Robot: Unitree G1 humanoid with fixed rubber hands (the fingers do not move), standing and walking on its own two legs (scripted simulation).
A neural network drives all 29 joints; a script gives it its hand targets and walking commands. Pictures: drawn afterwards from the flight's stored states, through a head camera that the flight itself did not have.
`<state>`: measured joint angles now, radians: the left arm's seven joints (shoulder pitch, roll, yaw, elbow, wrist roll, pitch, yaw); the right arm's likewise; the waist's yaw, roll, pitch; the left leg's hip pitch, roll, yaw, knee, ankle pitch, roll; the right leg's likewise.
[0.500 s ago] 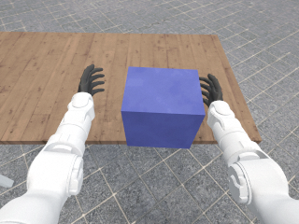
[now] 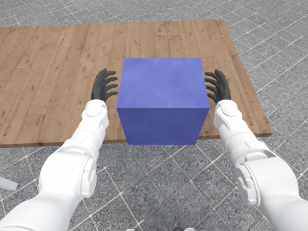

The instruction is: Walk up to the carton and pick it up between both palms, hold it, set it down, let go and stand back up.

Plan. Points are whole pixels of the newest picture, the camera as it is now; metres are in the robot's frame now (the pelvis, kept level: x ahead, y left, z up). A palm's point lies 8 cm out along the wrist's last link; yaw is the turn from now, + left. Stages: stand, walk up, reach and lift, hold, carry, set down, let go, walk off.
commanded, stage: reach and lift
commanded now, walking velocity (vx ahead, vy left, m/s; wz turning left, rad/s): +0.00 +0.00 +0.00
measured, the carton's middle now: (161, 104) +0.43 +0.00 +0.05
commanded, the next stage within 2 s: none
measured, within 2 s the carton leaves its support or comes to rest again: neither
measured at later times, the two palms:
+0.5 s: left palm (105, 104) +0.42 +0.15 +0.07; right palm (215, 112) +0.40 -0.14 +0.06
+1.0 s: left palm (102, 107) +0.41 +0.16 +0.07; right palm (212, 115) +0.39 -0.13 +0.05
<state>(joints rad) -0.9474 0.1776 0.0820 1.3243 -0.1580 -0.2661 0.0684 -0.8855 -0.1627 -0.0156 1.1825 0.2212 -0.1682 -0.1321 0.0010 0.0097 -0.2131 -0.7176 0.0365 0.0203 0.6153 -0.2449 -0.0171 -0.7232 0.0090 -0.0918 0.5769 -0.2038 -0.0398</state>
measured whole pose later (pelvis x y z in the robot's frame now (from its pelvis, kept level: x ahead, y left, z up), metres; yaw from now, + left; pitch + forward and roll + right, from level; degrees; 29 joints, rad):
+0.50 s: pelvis +0.01 +0.01 +0.02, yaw +0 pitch +12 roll -1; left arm -0.82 0.00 0.49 1.20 0.29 -0.35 0.06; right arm -0.70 0.12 -0.58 0.97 -0.42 -0.27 -0.09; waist -0.02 0.02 -0.09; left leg -0.46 0.02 0.02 0.44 -0.19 -0.01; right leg -0.45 0.01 -0.09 0.37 -0.13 -0.03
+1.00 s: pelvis +0.02 +0.02 +0.03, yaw -1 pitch +6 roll -1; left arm -0.70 -0.07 0.48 1.00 0.35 -0.21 0.06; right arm -0.64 0.13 -0.62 0.99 -0.45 -0.29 -0.06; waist 0.00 0.00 -0.01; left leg -0.28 0.02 0.05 0.38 -0.20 0.01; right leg -0.27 0.01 -0.07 0.30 -0.13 -0.01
